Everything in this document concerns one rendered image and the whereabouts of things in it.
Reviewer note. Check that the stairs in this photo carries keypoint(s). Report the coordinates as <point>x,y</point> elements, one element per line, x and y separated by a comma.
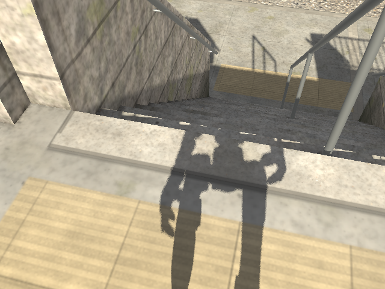
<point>261,124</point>

